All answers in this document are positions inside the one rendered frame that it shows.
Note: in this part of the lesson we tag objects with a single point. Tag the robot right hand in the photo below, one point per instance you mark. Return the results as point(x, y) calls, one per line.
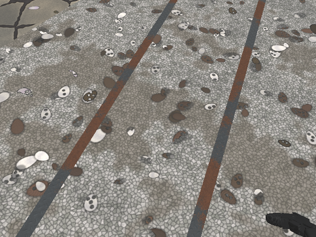
point(295, 222)

